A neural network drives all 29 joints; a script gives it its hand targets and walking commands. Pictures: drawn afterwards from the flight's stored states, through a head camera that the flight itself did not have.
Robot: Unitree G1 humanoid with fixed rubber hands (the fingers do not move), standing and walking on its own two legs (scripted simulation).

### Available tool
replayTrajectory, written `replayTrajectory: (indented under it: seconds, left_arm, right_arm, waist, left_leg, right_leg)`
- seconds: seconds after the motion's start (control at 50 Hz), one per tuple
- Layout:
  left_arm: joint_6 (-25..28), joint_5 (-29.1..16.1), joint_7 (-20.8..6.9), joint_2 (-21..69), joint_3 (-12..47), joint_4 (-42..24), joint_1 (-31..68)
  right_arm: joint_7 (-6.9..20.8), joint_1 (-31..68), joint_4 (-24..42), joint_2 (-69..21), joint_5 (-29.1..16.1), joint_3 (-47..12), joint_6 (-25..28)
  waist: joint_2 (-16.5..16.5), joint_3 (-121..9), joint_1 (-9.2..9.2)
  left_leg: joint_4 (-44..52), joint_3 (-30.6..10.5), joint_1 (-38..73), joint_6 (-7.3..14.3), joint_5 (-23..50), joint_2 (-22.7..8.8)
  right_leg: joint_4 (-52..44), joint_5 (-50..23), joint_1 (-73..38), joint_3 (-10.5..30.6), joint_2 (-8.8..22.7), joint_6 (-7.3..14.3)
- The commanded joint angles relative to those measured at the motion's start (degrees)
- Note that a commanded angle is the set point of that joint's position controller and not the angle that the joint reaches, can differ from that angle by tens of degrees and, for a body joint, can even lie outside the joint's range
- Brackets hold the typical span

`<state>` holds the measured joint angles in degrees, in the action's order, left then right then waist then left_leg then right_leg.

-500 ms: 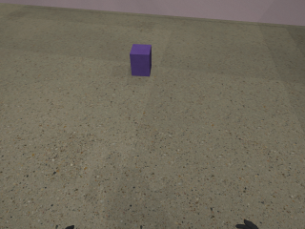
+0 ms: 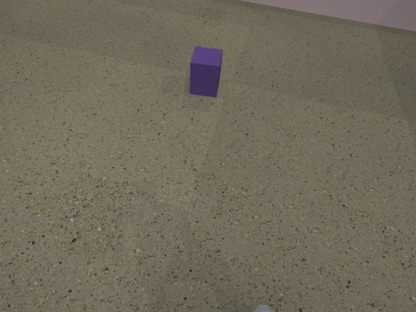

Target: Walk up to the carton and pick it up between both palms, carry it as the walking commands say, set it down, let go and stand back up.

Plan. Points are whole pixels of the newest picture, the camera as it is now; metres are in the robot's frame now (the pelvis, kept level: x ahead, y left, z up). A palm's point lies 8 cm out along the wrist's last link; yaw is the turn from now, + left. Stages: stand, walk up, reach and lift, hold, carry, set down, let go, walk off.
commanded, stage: walk up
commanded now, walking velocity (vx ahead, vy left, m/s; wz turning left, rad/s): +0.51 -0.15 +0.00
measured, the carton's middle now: (206, 72) +1.75 +0.06 -0.65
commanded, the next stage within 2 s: none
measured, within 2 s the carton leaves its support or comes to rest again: neither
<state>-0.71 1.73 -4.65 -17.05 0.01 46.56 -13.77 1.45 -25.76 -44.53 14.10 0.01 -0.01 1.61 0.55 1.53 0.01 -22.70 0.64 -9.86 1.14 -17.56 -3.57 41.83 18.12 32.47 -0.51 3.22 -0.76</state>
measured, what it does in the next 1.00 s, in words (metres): walks ahead: right foot, then left foot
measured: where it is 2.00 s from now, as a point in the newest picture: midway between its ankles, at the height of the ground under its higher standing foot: (212, 170)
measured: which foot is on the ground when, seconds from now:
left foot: down 0.00-0.18, up 0.20-0.52, down 0.54-1.00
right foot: up 0.00-0.12, down 0.14-0.56, up 0.58-0.94, down 0.96-1.00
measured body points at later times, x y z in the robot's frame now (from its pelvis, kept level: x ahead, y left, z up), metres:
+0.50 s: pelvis +0.25 -0.03 -0.01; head +0.27 -0.03 +0.44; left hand +0.28 +0.22 -0.16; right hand +0.42 -0.27 -0.12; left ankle +0.33 +0.11 -0.73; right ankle +0.17 -0.16 -0.75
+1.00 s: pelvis +0.52 -0.06 -0.03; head +0.56 -0.07 +0.42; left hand +0.57 +0.19 -0.16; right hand +0.54 -0.31 -0.17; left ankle +0.39 +0.09 -0.74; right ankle +0.61 -0.20 -0.75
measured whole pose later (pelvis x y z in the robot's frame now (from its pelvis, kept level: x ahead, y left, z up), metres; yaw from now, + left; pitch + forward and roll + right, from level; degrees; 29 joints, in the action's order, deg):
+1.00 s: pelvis +0.52 -0.06 -0.03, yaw +1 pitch +2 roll +0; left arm 1.8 1.7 -3.0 -13.6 0.0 53.0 -15.0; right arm 1.0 -22.0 -48.7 14.0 0.0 0.0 1.8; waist -2.0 2.2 0.0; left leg -33.4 4.2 -6.3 -2.3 -26.4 -6.4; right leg 32.0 5.7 26.5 -4.8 4.1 -0.8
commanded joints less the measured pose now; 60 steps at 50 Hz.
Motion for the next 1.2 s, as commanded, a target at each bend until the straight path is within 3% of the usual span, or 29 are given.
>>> replayTrajectory:
  seconds: [0.0,0.08,0.1,0.12,0.14,0.22,0.32,0.42,0.46,0.48,0.5,0.52,0.54,0.6,0.64,0.66,0.7,0.72,0.76,0.82,0.88,0.9,0.92,0.94,0.96,0.98,1.02,1.1,1.18]
  left_arm:
    - [2.6,-0.1,0.4,0.8,-1.1,-2.1,6.5]
    - [3.5,0.1,1.8,-3.4,-2.7,1.7,-5.9]
    - [3.9,0.1,2.6,-7.3,-4.1,4.7,-16.9]
    - [3.9,0.0,3.3,-11.0,-5.7,6.0,-22.1]
    - [4.0,0.1,3.8,-12.2,-5.7,6.6,-25.7]
    - [4.2,0.4,4.3,-5.9,-4.3,6.2,-16.4]
    - [3.9,-0.7,3.8,-3.5,-2.9,5.2,-8.9]
    - [3.8,-1.2,3.6,-7.2,-4.1,5.5,-7.3]
    - [3.6,-1.5,3.8,-7.6,-4.3,6.2,-6.5]
    - [3.5,-1.3,3.8,-6.0,-4.2,5.8,-6.2]
    - [3.7,-1.4,3.7,-4.6,-4.2,4.0,-7.6]
    - [3.7,-0.8,3.2,-1.1,-3.7,1.7,-6.6]
    - [2.8,0.2,3.2,-2.3,-4.1,1.6,-4.4]
    - [3.5,-0.2,2.9,-1.9,-3.1,1.2,1.2]
    - [3.1,-0.2,2.2,-1.6,-3.0,2.7,-1.0]
    - [3.1,-0.6,2.3,-1.9,-3.2,1.7,0.9]
    - [2.5,-0.4,1.5,-1.2,-2.8,0.7,2.0]
    - [2.3,-0.2,1.4,-0.6,-2.9,-0.2,5.4]
    - [2.3,-0.6,0.8,0.2,-2.2,0.3,5.3]
    - [3.4,-0.4,0.5,1.2,-1.8,2.5,1.2]
    - [3.8,-0.2,1.8,-1.1,-2.7,6.2,-5.3]
    - [4.1,-0.2,2.4,-3.3,-3.6,7.6,-9.1]
    - [4.3,0.3,3.0,-8.3,-4.7,9.6,-18.0]
    - [4.9,0.0,3.8,-13.0,-6.6,9.1,-23.5]
    - [5.1,-0.1,4.5,-12.9,-6.2,10.3,-25.3]
    - [5.3,0.5,4.8,-11.8,-6.0,9.8,-21.1]
    - [5.3,0.3,4.5,-6.9,-5.1,7.8,-14.2]
    - [4.9,0.0,4.1,-5.6,-4.1,5.5,-8.0]
    - [4.2,-0.1,4.1,-7.5,-4.6,5.5,-5.9]
  right_arm:
    - [-1.7,-1.8,-2.9,10.6,1.3,4.7,1.9]
    - [-1.8,2.9,-2.1,11.1,0.5,5.1,1.6]
    - [-1.8,4.0,-0.9,9.4,0.4,4.7,1.9]
    - [-1.3,6.9,1.7,5.4,0.5,3.9,2.0]
    - [-1.5,9.1,2.6,4.3,0.6,3.3,2.1]
    - [-0.5,13.6,2.0,5.5,1.2,3.2,1.6]
    - [1.5,18.6,2.7,3.2,1.6,2.3,-0.5]
    - [1.2,21.1,0.3,2.8,0.9,1.8,0.5]
    - [0.3,15.4,-2.8,4.0,0.9,2.3,1.3]
    - [-0.2,8.6,-4.7,6.2,1.1,3.3,1.7]
    - [-1.3,0.2,-7.1,13.9,1.6,5.6,2.1]
    - [-2.0,-4.1,-7.6,19.1,1.8,6.6,1.7]
    - [-2.0,-3.6,-7.6,18.3,1.2,6.3,1.6]
    - [-1.3,3.8,-6.6,11.4,2.1,4.5,2.3]
    - [-1.5,5.3,-5.4,9.7,2.0,4.5,2.3]
    - [-1.5,4.6,-5.7,10.4,1.8,4.5,2.1]
    - [-1.5,5.2,-4.7,11.4,1.7,4.6,2.1]
    - [-1.5,5.8,-4.4,9.6,1.5,4.1,2.0]
    - [-1.1,7.1,-3.6,11.1,1.2,4.5,1.9]
    - [-0.6,6.3,-3.6,9.4,0.6,4.3,1.9]
    - [-1.1,5.6,-4.3,10.3,0.5,4.5,1.7]
    - [-1.2,5.5,-3.8,9.5,0.7,4.4,1.7]
    - [-1.0,8.4,-1.7,7.3,0.7,4.3,2.1]
    - [-1.1,7.2,-2.5,4.8,0.5,3.6,1.8]
    - [-1.0,8.7,-2.4,5.5,0.8,3.8,1.6]
    - [-0.9,9.7,-3.1,5.0,1.1,3.7,1.9]
    - [-0.4,10.4,-3.6,4.3,1.4,3.2,1.6]
    - [1.0,13.7,-3.0,4.0,1.4,2.8,-0.5]
    - [1.5,18.1,-2.9,3.4,1.1,2.0,-0.6]
  waist:
    - [-14.6,-6.1,5.19]
    - [-9.2,-13.7,-0.89]
    - [-4.7,-18.2,-6.01]
    - [10.3,-18.8,-8.08]
    - [11.1,-18.9,-8.33]
    - [3.4,-4.2,-4.34]
    - [8.5,9.0,-1.64]
    - [7.1,3.6,-1.6]
    - [5.2,-1.5,1.22]
    - [-0.5,-5.8,3.92]
    - [-14.4,-11.7,7.2]
    - [-26.3,-14.6,8.37]
    - [-17.7,-9.8,6.84]
    - [-7.8,-4.1,4.39]
    - [-11.2,-5.4,3.51]
    - [-8.7,-3.3,3.65]
    - [-12.5,-0.5,2.7]
    - [-8.6,0.2,3.42]
    - [-11.4,0.9,3.15]
    - [-11.0,-2.1,1.69]
    - [-5.9,-8.1,-0.82]
    - [-1.6,-10.5,-2.91]
    - [5.4,-14.7,-7.44]
    - [15.8,-16.6,-8.96]
    - [13.4,-13.5,-8.58]
    - [8.6,-10.1,-6.36]
    - [10.5,-4.2,-3.87]
    - [11.6,5.7,-3.27]
    - [9.4,6.3,-3.75]
  left_leg:
    - [2.9,-5.1,16.4,4.8,28.9,-12.4]
    - [-15.7,1.6,7.6,1.3,41.6,-7.1]
    - [-27.5,2.3,-4.6,0.3,31.1,-3.9]
    - [-38.8,2.8,-22.4,-0.8,-4.5,2.7]
    - [-46.7,0.5,-32.6,-0.4,-15.7,3.7]
    - [-47.0,-1.8,-31.8,-0.7,-9.0,-3.2]
    - [-31.2,1.4,-20.9,-2.4,0.1,-3.5]
    - [-11.0,7.4,-14.6,-2.4,3.3,0.4]
    - [-5.9,8.0,-2.4,-2.2,5.8,2.2]
    - [-5.9,3.8,5.0,-1.1,6.8,-0.6]
    - [-2.6,-11.3,16.6,2.9,4.0,-12.5]
    - [7.8,-33.4,23.6,8.2,-2.5,-22.6]
    - [9.2,-37.6,21.1,9.3,-9.5,-23.7]
    - [5.9,-21.5,13.0,8.1,7.9,-17.3]
    - [5.2,-12.8,10.4,6.4,13.2,-15.9]
    - [7.5,-13.4,8.1,6.6,10.0,-16.2]
    - [9.3,-12.1,5.3,7.5,9.2,-16.5]
    - [11.4,-13.1,4.4,8.6,8.3,-17.6]
    - [11.7,-6.9,2.8,7.0,3.2,-14.4]
    - [6.3,0.4,1.9,2.8,8.9,-9.2]
    - [-5.4,2.7,2.3,2.3,21.2,-7.3]
    - [-13.1,3.0,-3.2,1.0,16.1,-5.8]
    - [-27.2,7.1,-10.4,-1.5,7.0,-0.5]
    - [-40.1,3.1,-24.4,-1.4,-11.8,3.9]
    - [-45.5,-0.2,-30.4,-1.1,-13.5,2.1]
    - [-48.6,-1.4,-31.8,-1.1,-12.1,0.0]
    - [-46.1,-2.0,-28.5,-1.3,-8.1,-3.0]
    - [-32.4,1.9,-17.4,-3.0,-4.3,-4.0]
    - [-15.1,5.2,-14.7,-4.3,-5.7,-1.6]
  right_leg:
    - [-12.6,-7.4,-0.6,-7.8,-2.1,-0.8]
    - [-19.6,-11.6,-25.0,-8.0,-1.2,2.9]
    - [-16.9,-10.3,-40.4,0.0,5.2,6.0]
    - [-18.7,-17.6,-51.8,19.1,16.7,9.6]
    - [-17.6,-25.5,-59.2,25.6,20.0,13.4]
    - [-23.0,-20.1,-36.3,16.4,16.3,11.0]
    - [-35.1,2.3,-16.3,8.6,10.4,8.4]
    - [-27.6,-11.3,-25.1,1.2,8.1,6.9]
    - [-18.8,-12.4,-22.6,0.2,7.1,5.8]
    - [-8.5,-15.0,-20.2,-1.9,5.1,3.9]
    - [9.7,-9.4,-9.7,-6.3,0.4,2.0]
    - [22.2,15.1,2.6,-2.8,-6.0,0.3]
    - [25.9,14.9,6.8,3.8,-2.3,0.9]
    - [22.6,4.8,6.3,1.0,1.9,1.6]
    - [20.0,4.2,3.5,-0.1,3.3,0.6]
    - [17.0,5.8,3.4,-1.1,2.6,0.1]
    - [9.8,4.9,2.3,-1.4,2.5,-0.9]
    - [7.1,1.8,2.5,-1.1,3.6,-1.4]
    - [-6.3,1.9,-2.6,-3.4,1.9,-1.6]
    - [-15.0,-11.8,-11.5,-8.8,-0.9,-1.6]
    - [-15.5,-11.4,-21.7,-11.0,-1.1,-0.5]
    - [-14.3,-9.4,-29.9,-7.3,2.0,0.8]
    - [-17.4,-4.6,-38.4,5.1,10.8,4.3]
    - [-23.7,-0.6,-48.9,25.7,20.8,7.3]
    - [-26.1,-7.7,-50.5,32.6,23.4,10.5]
    - [-24.2,-14.6,-45.8,31.1,22.6,12.1]
    - [-24.3,-11.8,-33.7,21.8,17.6,8.6]
    - [-32.6,5.7,-15.6,12.6,15.8,7.2]
    - [-32.4,2.1,-18.5,7.7,14.5,8.1]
